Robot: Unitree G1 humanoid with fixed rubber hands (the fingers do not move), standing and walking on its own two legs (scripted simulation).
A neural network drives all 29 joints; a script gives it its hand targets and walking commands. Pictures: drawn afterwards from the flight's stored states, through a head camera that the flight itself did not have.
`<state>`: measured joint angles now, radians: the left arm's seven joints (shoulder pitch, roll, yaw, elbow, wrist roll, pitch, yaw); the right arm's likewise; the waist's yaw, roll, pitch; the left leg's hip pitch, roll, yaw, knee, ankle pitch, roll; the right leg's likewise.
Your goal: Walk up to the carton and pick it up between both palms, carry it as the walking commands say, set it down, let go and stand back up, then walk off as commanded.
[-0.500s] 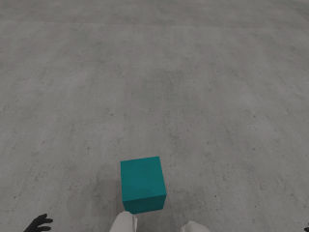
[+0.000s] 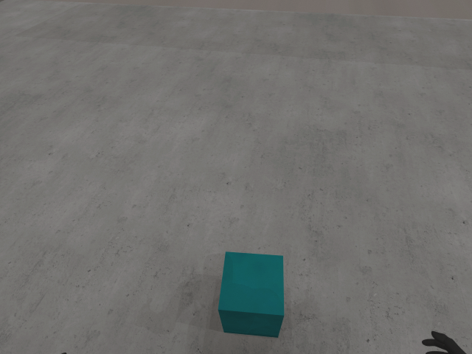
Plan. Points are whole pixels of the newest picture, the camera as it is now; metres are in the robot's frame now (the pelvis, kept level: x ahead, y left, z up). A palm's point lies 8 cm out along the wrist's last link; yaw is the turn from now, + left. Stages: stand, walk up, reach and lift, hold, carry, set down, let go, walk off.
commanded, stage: walk up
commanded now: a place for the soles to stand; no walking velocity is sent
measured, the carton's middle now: (252, 295) +0.45 +0.00 -0.61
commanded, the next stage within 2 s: reach and lift in 1.24 s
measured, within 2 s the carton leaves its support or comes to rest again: neither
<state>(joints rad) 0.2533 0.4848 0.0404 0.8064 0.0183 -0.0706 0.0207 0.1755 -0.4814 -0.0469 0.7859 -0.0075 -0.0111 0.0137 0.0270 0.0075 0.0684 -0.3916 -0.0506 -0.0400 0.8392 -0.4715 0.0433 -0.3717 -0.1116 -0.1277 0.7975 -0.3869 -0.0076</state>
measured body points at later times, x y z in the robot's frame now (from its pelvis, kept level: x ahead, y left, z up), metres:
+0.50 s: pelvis +0.02 +0.01 +0.03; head +0.03 +0.02 +0.48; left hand +0.14 +0.35 -0.07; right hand +0.16 -0.31 -0.07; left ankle +0.03 +0.13 -0.71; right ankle +0.03 -0.12 -0.71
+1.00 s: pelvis +0.01 +0.03 +0.03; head +0.04 +0.03 +0.48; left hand +0.10 +0.38 -0.07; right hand +0.16 -0.29 -0.07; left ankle +0.03 +0.13 -0.71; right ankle +0.03 -0.12 -0.71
